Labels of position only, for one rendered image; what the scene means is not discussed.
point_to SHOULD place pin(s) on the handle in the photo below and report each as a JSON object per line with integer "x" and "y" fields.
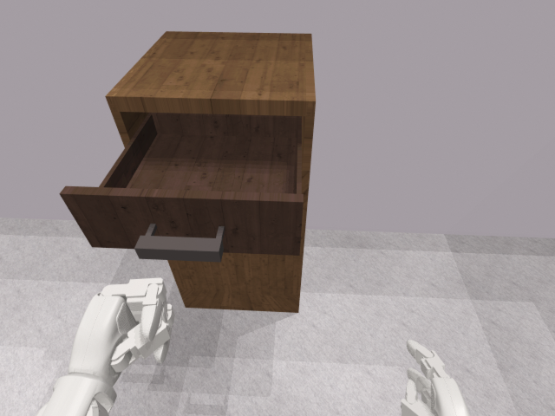
{"x": 180, "y": 248}

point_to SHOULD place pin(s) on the right robot hand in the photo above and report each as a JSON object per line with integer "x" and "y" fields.
{"x": 441, "y": 396}

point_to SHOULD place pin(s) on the left robot forearm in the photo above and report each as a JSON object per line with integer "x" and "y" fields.
{"x": 80, "y": 395}

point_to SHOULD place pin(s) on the left robot hand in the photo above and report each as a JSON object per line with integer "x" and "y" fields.
{"x": 99, "y": 348}

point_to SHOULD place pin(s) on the cabinet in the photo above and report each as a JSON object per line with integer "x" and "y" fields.
{"x": 227, "y": 73}

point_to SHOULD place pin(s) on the drawer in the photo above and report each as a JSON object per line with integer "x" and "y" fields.
{"x": 190, "y": 174}

